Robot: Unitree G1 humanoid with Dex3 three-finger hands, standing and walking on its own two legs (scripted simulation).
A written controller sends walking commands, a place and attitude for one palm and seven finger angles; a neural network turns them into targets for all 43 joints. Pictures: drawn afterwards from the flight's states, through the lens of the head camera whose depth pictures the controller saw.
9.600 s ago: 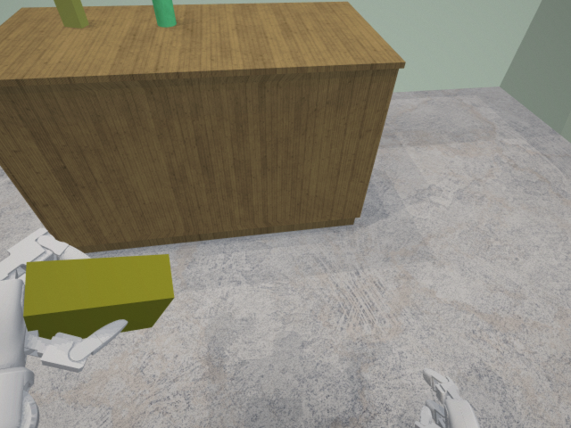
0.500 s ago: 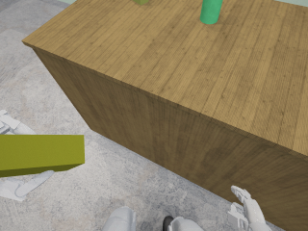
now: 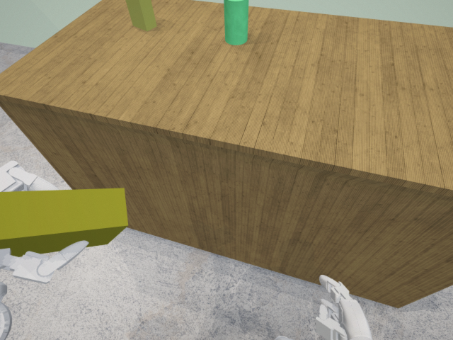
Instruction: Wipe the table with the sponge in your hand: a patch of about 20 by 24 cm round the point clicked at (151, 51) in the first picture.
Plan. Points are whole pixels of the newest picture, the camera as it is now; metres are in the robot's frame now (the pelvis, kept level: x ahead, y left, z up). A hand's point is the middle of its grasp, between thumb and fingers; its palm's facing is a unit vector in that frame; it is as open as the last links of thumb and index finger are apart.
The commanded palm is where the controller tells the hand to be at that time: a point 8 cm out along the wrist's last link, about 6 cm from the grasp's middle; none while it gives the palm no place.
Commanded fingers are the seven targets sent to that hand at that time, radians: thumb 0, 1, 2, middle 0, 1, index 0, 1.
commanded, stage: turn to face it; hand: left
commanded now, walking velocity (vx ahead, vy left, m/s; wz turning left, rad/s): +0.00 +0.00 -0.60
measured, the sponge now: (82, 221) +0.22 +0.23 +0.15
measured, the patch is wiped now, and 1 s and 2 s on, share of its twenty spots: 0.00 0.00 0.00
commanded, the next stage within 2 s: take the last steps up to it in 0.82 s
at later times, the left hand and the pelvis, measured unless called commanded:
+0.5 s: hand (117, 214) +0.23 +0.17 +0.18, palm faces +0.15 -0.87 -0.46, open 9.5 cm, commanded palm +0.19 +0.21 +0.20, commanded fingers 0.00 0.10 1.30 -1.20 -1.60 -1.20 -1.60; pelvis -0.05 -0.01 +0.01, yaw -18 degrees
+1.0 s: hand (210, 254) +0.19 +0.05 +0.19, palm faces -0.11 -0.84 -0.53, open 9.5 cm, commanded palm +0.16 +0.11 +0.20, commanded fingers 0.00 0.10 1.30 -1.20 -1.60 -1.20 -1.60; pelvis -0.12 -0.05 +0.01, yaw -30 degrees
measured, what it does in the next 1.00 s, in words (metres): walks backwards, turning right: right foot, then left foot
